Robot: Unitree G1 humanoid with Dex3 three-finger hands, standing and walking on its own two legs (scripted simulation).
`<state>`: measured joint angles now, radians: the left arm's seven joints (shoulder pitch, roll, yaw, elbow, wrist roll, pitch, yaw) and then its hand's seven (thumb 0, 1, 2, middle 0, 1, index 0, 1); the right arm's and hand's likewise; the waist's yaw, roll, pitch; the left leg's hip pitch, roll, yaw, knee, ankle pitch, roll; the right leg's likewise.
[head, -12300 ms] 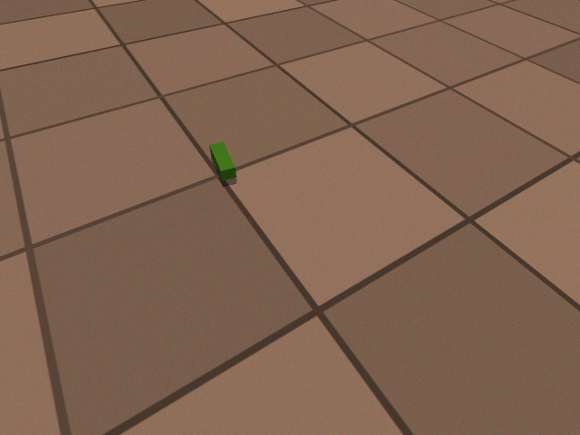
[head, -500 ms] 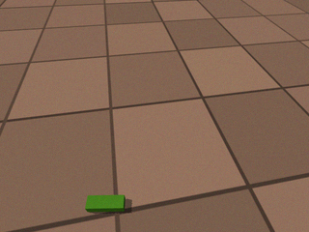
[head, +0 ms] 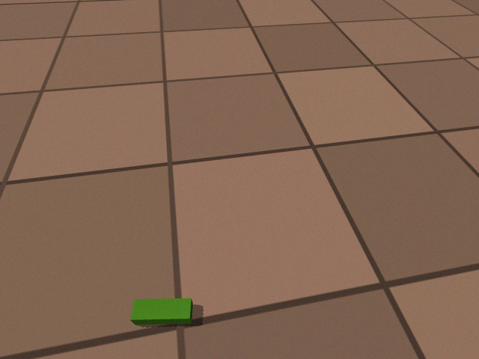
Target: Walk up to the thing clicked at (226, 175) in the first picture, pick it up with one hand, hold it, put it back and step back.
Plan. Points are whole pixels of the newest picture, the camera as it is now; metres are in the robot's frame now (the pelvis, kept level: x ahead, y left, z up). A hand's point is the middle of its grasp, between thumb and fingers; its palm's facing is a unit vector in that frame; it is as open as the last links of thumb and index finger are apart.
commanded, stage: stand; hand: left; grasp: from above
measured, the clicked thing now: (163, 311) +0.41 +0.28 -0.75
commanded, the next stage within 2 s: rise first in 0.70 s
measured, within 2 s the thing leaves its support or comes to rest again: neither
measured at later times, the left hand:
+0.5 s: hand out of the picture +0.08 +0.26 -0.16, palm faces -0.03 -0.94 -0.35, open 7.4 cm
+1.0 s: hand out of the picture +0.15 +0.25 -0.17, palm faces -0.01 -0.95 -0.32, open 8.6 cm
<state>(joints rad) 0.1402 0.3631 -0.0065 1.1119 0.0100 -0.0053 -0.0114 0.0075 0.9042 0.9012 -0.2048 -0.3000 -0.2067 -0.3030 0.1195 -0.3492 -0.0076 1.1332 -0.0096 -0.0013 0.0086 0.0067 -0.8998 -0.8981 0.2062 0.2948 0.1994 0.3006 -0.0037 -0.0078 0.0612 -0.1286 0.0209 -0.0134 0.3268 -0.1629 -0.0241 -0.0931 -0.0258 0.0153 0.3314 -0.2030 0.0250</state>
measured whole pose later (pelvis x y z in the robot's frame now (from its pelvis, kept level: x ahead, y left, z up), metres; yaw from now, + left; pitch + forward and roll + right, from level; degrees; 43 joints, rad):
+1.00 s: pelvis -0.01 +0.00 -0.02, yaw +0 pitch +5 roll +0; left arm -0.05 0.34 0.12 1.08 0.07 -0.02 -0.03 0.01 0.61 0.95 -0.12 -0.60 -0.13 -0.60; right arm 0.18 -0.28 -0.02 0.86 0.03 -0.04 -0.03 0.01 -0.91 -0.90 0.20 0.29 0.20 0.30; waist -0.02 -0.01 0.02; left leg -0.39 0.02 -0.03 0.55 -0.25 -0.03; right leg -0.35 -0.02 0.01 0.56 -0.29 0.02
